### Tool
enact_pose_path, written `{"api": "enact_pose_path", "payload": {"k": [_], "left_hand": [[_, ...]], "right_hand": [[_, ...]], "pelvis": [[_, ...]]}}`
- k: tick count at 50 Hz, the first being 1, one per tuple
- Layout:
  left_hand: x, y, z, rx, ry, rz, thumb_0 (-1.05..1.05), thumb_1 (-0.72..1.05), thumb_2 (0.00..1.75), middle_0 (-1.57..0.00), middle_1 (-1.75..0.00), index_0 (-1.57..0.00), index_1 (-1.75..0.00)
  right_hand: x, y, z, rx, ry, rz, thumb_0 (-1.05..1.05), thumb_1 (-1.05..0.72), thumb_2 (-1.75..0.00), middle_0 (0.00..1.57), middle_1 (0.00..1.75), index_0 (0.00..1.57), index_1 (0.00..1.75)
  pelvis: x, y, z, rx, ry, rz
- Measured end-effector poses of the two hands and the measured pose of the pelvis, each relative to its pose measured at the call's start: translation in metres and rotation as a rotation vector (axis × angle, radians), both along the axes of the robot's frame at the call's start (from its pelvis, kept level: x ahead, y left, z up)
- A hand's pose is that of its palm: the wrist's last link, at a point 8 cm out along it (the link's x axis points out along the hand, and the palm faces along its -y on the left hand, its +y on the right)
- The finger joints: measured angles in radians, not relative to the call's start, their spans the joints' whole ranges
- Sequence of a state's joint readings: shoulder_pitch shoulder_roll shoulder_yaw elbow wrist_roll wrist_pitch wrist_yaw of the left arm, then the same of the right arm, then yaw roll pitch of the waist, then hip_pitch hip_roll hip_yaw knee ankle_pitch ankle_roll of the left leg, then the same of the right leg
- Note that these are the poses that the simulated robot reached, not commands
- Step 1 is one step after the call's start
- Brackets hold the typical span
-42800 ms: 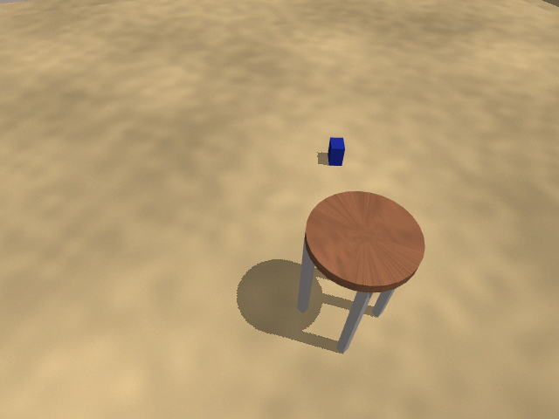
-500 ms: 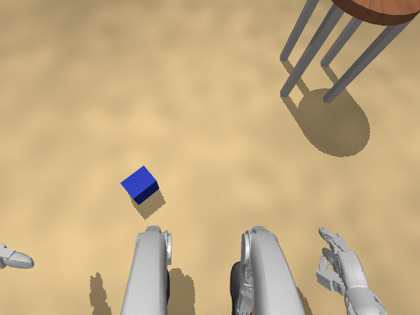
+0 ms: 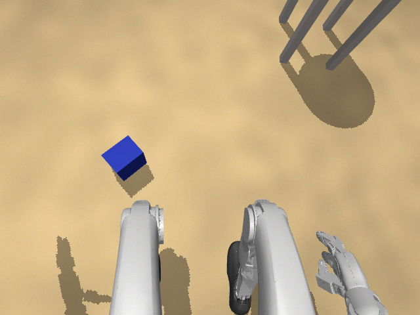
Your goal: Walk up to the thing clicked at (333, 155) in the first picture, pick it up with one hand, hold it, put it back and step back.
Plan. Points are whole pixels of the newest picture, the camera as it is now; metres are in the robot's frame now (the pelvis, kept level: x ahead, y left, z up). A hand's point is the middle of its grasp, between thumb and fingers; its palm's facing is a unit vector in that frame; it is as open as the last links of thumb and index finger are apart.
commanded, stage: go down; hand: left
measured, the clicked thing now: (125, 159) +0.47 +0.23 -0.40
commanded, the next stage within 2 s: approach in 1.06 s
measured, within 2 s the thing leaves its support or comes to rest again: neither
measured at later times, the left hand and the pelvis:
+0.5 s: hand out of the picture +0.34 +0.42 -0.06, palm faces +0.27 -0.95 -0.12, open 17.4 cm; pelvis -0.01 +0.00 -0.05, yaw -1 degrees
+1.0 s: hand out of the picture +0.34 +0.43 -0.07, palm faces +0.28 -0.96 -0.10, open 17.4 cm; pelvis -0.01 +0.00 -0.07, yaw -1 degrees
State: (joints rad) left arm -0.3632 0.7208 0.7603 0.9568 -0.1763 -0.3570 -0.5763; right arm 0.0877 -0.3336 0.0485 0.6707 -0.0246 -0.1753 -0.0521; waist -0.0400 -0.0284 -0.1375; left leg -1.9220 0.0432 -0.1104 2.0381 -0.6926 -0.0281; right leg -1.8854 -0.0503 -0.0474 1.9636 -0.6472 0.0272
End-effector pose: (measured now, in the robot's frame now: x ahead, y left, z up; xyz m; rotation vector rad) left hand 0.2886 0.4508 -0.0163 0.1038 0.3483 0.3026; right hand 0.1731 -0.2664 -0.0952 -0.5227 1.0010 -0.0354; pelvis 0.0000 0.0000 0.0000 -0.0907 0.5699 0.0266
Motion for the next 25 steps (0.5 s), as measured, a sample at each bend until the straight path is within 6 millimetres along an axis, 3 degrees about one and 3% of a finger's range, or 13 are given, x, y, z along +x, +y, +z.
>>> {"api": "enact_pose_path", "payload": {"k": [25], "left_hand": [[0.014,0.017,-0.032,-0.006,-0.096,-0.014,-0.01,-0.52,0.09,-0.03,-0.09,-0.04,-0.08]], "right_hand": [[-0.016,-0.004,-0.045,-0.024,0.031,0.025,0.01,-0.89,-0.9,0.2,0.3,0.2,0.3]], "pelvis": [[-0.008,0.002,-0.05,-0.014,-0.012,-0.006]]}}
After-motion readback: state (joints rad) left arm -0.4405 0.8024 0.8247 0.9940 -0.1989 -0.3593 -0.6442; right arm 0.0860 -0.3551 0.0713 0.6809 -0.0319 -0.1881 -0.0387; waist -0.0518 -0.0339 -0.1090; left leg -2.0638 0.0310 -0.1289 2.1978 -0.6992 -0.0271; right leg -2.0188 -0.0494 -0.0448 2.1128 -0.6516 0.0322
